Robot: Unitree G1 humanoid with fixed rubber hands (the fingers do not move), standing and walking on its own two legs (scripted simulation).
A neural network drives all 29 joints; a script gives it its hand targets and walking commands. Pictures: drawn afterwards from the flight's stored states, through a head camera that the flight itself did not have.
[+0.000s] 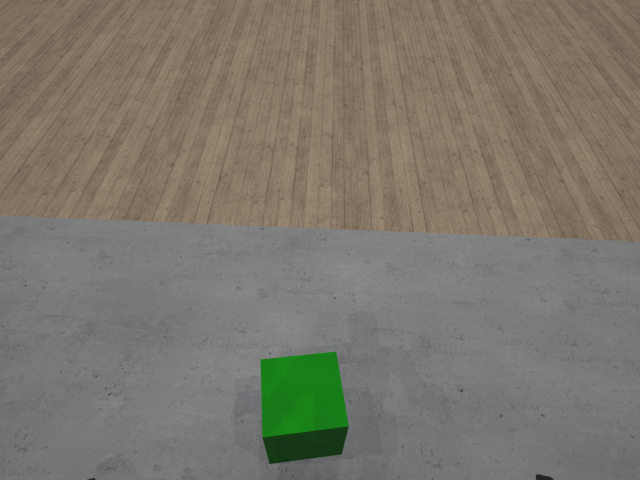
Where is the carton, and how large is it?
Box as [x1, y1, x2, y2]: [261, 352, 348, 463]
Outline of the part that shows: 335,352 261,359 262,435 270,463 341,453 348,425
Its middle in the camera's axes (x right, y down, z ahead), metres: -0.05 +0.47 +1.10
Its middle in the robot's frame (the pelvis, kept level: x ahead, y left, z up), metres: +0.45 +0.03 -0.66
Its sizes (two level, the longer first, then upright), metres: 0.210 0.200 0.250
